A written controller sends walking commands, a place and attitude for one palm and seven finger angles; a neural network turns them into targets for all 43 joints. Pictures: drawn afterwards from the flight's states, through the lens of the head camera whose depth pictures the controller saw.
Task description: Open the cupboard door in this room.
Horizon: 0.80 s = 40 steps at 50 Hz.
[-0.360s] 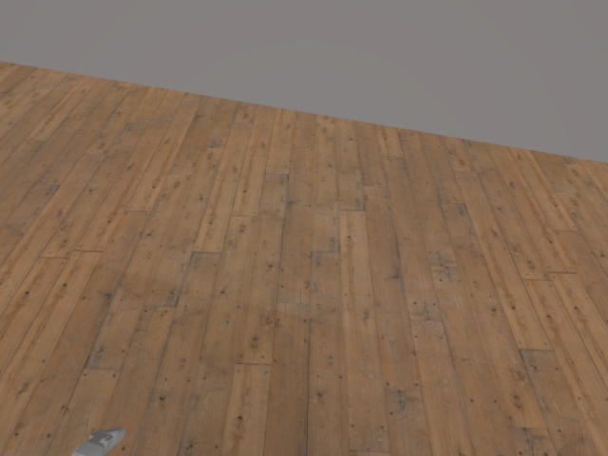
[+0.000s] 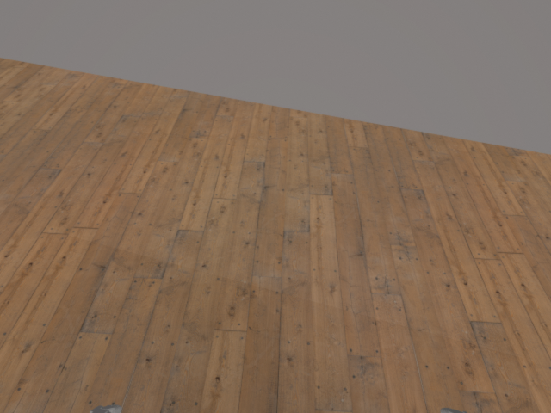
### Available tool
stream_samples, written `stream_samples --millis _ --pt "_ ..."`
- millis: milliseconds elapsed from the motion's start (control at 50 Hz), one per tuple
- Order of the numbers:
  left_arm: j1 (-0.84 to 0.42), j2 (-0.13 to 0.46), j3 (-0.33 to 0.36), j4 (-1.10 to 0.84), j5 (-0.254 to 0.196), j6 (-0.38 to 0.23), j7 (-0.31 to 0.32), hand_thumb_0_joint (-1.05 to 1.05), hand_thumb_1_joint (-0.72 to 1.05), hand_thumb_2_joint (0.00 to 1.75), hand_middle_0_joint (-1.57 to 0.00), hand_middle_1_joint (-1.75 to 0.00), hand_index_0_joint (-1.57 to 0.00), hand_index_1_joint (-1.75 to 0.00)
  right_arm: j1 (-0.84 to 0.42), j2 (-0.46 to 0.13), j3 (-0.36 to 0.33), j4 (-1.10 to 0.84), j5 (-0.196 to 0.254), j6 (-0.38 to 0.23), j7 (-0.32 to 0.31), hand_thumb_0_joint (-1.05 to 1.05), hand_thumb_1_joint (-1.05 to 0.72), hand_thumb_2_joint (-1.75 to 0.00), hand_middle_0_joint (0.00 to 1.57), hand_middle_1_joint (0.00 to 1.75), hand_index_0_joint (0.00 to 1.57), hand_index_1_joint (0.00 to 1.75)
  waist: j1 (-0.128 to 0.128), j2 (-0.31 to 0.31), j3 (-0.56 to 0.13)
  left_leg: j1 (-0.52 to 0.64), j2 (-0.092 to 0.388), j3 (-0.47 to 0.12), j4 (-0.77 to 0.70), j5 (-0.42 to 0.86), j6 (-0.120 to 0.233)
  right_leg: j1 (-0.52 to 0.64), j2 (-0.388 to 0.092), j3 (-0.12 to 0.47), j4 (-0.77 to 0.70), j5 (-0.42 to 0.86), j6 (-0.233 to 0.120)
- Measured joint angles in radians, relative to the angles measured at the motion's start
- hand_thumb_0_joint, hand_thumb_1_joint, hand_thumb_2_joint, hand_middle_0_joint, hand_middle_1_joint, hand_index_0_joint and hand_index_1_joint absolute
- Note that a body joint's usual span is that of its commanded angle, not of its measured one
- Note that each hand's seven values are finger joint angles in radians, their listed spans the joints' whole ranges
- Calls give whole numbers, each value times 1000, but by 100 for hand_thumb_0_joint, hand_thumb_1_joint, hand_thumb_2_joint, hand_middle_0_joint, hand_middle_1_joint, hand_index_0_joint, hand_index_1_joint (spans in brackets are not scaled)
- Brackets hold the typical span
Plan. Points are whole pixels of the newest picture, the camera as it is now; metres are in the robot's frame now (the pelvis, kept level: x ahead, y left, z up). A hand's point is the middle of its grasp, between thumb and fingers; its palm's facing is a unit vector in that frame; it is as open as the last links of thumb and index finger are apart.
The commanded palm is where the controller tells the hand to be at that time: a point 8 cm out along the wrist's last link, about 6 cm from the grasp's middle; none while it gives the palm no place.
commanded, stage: stand and wait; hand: left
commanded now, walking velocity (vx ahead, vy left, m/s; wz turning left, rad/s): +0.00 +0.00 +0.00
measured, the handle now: out of the picture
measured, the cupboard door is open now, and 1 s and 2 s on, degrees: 0 0 0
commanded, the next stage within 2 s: turn or walk to find it in 0.54 s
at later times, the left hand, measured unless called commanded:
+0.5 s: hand out of the picture +0.06 +0.23 -0.15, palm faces -0.04 -0.94 -0.33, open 7.4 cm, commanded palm none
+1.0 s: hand out of the picture +0.01 +0.22 -0.19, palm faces +0.08 -0.97 -0.22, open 7.4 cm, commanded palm none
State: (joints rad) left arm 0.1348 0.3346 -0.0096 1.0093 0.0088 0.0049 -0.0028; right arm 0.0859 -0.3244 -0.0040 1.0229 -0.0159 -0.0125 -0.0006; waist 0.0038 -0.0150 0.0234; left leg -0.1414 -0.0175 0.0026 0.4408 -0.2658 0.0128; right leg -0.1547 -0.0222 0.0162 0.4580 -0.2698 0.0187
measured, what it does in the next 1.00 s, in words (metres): stands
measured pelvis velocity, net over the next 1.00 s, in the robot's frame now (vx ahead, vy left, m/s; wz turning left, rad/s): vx -0.04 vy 0.01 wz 0.10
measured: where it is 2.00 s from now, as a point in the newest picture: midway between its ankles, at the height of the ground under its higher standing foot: outside the picture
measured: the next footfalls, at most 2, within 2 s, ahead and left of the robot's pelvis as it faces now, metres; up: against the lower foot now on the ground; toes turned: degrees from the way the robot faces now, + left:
right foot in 1.30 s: -0.02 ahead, -0.13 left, +0.00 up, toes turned +14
left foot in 1.72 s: -0.12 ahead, +0.10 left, +0.00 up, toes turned +31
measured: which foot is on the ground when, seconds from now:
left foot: down 0.00-1.00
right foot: down 0.00-0.92, up 0.94-1.00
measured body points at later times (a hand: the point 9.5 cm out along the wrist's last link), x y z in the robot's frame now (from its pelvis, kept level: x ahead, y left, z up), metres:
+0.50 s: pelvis -0.02 -0.01 +0.00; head -0.02 -0.01 +0.45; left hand +0.06 +0.28 -0.13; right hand +0.05 -0.31 -0.13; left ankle -0.02 +0.11 -0.74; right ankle -0.01 -0.13 -0.74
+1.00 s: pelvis -0.04 +0.01 -0.01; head -0.01 +0.04 +0.44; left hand +0.01 +0.27 -0.17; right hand +0.03 -0.23 -0.15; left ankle -0.02 +0.11 -0.74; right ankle -0.04 -0.13 -0.71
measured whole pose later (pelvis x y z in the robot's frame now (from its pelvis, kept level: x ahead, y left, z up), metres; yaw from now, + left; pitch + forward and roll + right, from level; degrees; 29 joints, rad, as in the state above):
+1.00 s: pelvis -0.04 +0.01 -0.01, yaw +6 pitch -1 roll -1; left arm 0.18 0.25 0.01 0.98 0.01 0.06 0.02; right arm 0.22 -0.19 -0.02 1.01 -0.02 0.03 0.01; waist -0.02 -0.05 0.07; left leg -0.31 -0.06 -0.06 0.58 -0.26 0.04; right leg -0.36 -0.04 -0.02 0.86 -0.48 0.04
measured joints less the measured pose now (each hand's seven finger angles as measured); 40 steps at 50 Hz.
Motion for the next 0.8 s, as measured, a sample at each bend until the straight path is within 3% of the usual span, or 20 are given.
stream_samples --millis 600,800 --pt "-6 6 1 70 -1 -10 -5 0 90 89 -20 -30 -20 -30 43 -16 1 96 5 2 5 0 -91 -90 21 30 20 30 -14 10 8 -2 23 -6 -59 66 -22 -2 22 -6 -59 67 -20" --pt "3 -44 9 12 1 18 16 0 90 89 -20 -30 -20 -30 76 26 -6 48 2 38 5 0 -91 -90 20 30 20 30 -20 14 15 -109 7 -53 72 21 -19 -70 7 -53 30 22 -14"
